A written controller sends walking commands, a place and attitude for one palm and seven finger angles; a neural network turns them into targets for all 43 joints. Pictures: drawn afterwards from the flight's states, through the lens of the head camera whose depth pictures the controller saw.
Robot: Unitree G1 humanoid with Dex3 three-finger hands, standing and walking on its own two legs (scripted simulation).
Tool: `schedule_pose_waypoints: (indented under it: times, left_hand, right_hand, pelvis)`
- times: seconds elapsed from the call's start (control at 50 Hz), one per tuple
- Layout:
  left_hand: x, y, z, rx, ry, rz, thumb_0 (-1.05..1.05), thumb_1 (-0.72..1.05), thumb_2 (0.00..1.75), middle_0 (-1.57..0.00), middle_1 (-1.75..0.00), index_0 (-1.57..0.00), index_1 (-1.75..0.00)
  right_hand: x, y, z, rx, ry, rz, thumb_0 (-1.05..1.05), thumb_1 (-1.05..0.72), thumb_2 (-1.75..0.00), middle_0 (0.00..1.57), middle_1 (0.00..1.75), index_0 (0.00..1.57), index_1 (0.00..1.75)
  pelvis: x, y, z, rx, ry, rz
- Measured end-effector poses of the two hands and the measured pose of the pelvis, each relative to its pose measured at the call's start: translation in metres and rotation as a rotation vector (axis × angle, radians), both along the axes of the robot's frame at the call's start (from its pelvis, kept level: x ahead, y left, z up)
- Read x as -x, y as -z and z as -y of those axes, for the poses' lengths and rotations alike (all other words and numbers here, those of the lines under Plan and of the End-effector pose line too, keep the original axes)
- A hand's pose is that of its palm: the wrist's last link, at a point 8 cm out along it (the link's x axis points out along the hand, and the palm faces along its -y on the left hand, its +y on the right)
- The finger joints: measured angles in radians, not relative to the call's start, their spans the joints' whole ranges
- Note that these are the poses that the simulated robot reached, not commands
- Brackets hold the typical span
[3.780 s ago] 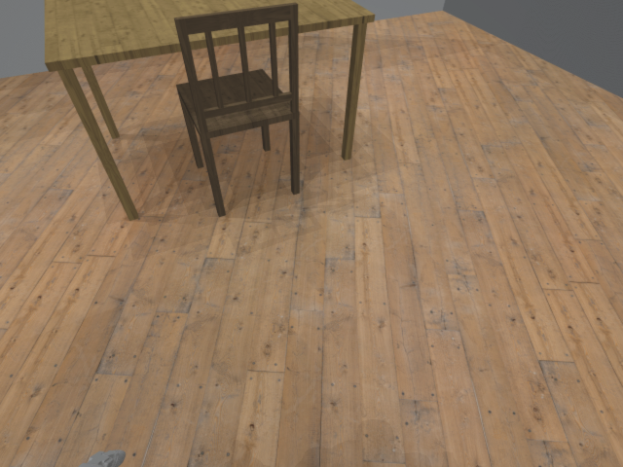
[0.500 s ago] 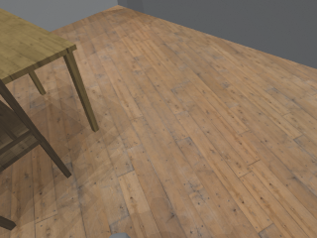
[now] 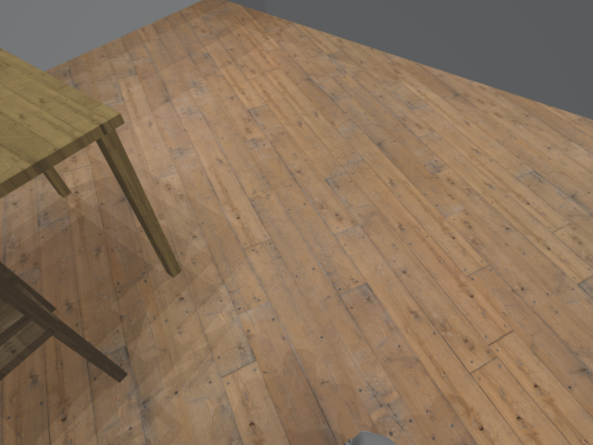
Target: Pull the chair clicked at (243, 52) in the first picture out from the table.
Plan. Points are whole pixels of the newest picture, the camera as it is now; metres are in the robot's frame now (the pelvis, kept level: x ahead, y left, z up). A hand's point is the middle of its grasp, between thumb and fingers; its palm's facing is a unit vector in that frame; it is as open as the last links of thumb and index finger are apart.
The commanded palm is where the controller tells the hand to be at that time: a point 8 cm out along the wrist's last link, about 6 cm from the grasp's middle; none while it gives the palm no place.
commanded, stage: turn to face it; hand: left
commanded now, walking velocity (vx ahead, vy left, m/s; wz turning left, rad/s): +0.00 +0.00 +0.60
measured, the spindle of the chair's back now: out of the picture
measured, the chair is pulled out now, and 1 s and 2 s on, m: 0.00 0.00 0.00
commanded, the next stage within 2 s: take the last steps up to it in 1.40 s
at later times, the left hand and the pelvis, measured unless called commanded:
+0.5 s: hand out of the picture +0.03 +0.19 -0.17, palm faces +0.36 -0.90 -0.24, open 7.3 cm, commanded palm none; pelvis +0.04 -0.02 -0.01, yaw +19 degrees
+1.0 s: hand out of the picture +0.04 +0.21 -0.14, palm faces +0.57 -0.77 -0.28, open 7.4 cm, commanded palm none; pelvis +0.04 -0.04 +0.00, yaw +36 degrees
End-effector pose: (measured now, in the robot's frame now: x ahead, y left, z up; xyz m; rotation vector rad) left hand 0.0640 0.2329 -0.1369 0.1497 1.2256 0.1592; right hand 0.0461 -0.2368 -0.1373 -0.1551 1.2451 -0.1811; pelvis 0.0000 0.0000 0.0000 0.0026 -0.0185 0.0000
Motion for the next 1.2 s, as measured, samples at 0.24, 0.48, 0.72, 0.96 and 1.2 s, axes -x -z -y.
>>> schedule_pose_waypoints:
  times: [0.24, 0.48, 0.72, 0.96, 1.2]
  left_hand:
    - [-0.040, -0.024, 0.031, -0.065, -0.087, 0.123, 0.00, 0.91, 0.90, -0.20, -0.30, -0.20, -0.30]
    - [0.049, -0.003, 0.010, -0.046, -0.321, -0.011, 0.00, 0.91, 0.90, -0.20, -0.30, -0.20, -0.30]
    - [0.107, 0.003, -0.029, -0.031, -0.485, -0.075, 0.01, 0.91, 0.90, -0.19, -0.30, -0.20, -0.30]
    - [0.069, -0.025, -0.019, -0.117, -0.537, 0.104, 0.01, 0.91, 0.90, -0.19, -0.30, -0.20, -0.30]
    - [0.113, -0.041, 0.055, -0.150, -0.676, 0.102, 0.01, 0.90, 0.90, -0.20, -0.30, -0.20, -0.30]
  right_hand:
    - [-0.043, 0.016, 0.043, -0.045, -0.085, -0.095, 0.01, -0.92, -0.89, 0.20, 0.30, 0.20, 0.30]
    - [-0.149, -0.003, 0.004, -0.003, -0.349, 0.013, 0.01, -0.92, -0.89, 0.20, 0.30, 0.19, 0.30]
    - [-0.186, -0.024, -0.052, 0.044, -0.528, 0.107, 0.01, -0.91, -0.89, 0.20, 0.30, 0.20, 0.30]
    - [-0.174, -0.004, -0.029, -0.005, -0.586, 0.018, 0.01, -0.91, -0.89, 0.21, 0.30, 0.20, 0.30]
    - [-0.195, 0.007, 0.001, -0.022, -0.704, -0.045, 0.01, -0.91, -0.89, 0.20, 0.30, 0.20, 0.30]
  pelvis:
    - [-0.036, 0.001, 0.038, -0.029, -0.158, 0.003]
    - [-0.040, 0.003, 0.026, -0.006, -0.325, -0.007]
    - [-0.031, 0.000, -0.001, 0.031, -0.452, -0.013]
    - [-0.034, 0.000, 0.029, 0.009, -0.596, -0.010]
    - [-0.036, -0.004, 0.069, -0.035, -0.769, 0.010]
